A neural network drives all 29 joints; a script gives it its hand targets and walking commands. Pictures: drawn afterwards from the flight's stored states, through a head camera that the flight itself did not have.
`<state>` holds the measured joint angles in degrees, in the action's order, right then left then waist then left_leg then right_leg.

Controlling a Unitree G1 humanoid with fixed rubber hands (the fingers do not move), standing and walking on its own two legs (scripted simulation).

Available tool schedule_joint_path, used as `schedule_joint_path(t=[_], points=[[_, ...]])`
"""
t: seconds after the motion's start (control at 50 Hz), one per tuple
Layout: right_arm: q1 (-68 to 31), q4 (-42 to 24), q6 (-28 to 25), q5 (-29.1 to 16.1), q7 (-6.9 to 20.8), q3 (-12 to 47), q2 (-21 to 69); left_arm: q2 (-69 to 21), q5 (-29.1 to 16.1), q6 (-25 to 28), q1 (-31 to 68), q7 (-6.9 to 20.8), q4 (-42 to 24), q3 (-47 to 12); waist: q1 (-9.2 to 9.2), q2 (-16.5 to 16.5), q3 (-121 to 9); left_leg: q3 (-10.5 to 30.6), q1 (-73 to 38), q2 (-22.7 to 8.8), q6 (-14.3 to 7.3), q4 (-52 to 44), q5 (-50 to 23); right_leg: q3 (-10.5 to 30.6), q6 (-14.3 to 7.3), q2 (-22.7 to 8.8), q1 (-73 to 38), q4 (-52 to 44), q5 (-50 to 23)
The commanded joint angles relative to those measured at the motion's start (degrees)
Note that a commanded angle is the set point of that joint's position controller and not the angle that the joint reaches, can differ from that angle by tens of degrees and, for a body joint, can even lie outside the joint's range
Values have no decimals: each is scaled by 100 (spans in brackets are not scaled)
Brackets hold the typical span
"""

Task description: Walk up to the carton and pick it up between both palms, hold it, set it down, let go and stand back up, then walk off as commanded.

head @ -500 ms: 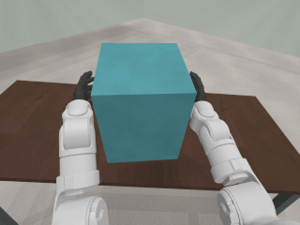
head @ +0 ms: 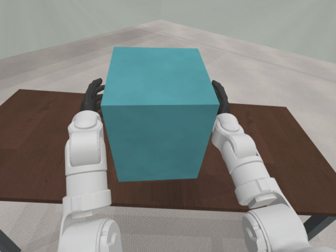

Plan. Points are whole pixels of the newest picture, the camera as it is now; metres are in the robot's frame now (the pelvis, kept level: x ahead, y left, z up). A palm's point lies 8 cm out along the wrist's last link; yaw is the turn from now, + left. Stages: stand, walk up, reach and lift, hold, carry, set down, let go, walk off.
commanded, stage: hold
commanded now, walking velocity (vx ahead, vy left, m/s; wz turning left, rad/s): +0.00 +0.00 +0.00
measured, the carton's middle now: (157, 116) +0.39 +0.01 +0.17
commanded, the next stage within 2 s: none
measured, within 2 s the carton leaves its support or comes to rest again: neither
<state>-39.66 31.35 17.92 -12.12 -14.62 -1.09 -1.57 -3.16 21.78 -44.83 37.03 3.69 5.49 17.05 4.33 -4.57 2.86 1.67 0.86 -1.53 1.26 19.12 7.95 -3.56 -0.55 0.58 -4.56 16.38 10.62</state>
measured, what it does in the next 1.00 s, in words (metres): stands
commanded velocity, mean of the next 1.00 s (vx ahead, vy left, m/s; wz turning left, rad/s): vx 0.00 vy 0.00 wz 0.00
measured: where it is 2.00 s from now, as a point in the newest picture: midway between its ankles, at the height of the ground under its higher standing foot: outside the picture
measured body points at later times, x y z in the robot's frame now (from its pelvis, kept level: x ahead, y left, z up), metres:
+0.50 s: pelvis +0.00 +0.00 +0.00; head -0.06 +0.04 +0.44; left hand +0.37 +0.16 +0.21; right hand +0.38 -0.14 +0.20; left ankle +0.04 +0.13 -0.75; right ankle +0.00 -0.11 -0.75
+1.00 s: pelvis +0.00 +0.00 +0.00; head -0.05 +0.04 +0.44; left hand +0.37 +0.16 +0.21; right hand +0.38 -0.14 +0.20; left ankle +0.04 +0.13 -0.75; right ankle +0.00 -0.11 -0.75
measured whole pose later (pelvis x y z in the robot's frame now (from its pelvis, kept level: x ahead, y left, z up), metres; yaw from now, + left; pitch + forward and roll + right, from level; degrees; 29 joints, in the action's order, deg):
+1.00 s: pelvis +0.00 +0.00 +0.00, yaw +0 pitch -10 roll -1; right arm -39.8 31.6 17.9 -12.2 -14.5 -1.1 -1.6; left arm -3.1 21.8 -44.7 37.1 3.5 5.6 16.9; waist 4.5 -4.7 2.8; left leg 1.7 0.8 -1.5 1.3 19.3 8.1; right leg -3.6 -0.5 0.6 -4.7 16.4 10.7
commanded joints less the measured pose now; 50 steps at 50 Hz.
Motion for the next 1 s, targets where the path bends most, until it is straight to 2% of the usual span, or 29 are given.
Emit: schedule_joint_path(t=[0.0,0.32,0.98], points=[[-4939,-1855,-340,-410,620,2106,3261,-3018,-945,364,3601,663,-295,-2603,62,529,-2014,-334,-967,328,-81,-100,-1187,-205,351,235,260,-258,-1058],[-5078,-1666,-388,-357,664,1974,3254,-3075,-961,407,3734,639,-121,-2578,73,570,-2029,-333,-920,312,-88,-130,-1038,-225,323,236,327,-284,-811],[-4915,-1879,-329,-432,603,2119,3242,-3021,-956,352,3566,664,-346,-2624,92,551,-2032,-326,-1028,325,-51,-67,-1340,-217,364,236,211,-237,-1216]])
